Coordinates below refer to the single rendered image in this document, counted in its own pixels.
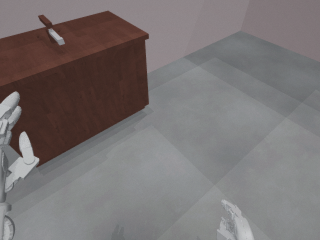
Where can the robot left hand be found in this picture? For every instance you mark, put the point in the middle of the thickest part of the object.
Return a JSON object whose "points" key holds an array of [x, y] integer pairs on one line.
{"points": [[10, 112]]}

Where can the counter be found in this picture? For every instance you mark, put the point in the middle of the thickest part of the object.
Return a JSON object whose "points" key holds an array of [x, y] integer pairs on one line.
{"points": [[74, 91]]}

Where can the tap lever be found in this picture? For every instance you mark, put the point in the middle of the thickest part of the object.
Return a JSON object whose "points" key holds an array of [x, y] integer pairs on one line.
{"points": [[59, 39]]}

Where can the robot right hand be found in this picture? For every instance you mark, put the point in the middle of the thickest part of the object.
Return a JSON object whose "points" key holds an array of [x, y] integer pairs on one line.
{"points": [[239, 229]]}

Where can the robot left forearm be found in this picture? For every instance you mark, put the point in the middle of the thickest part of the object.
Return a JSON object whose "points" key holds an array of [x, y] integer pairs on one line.
{"points": [[7, 226]]}

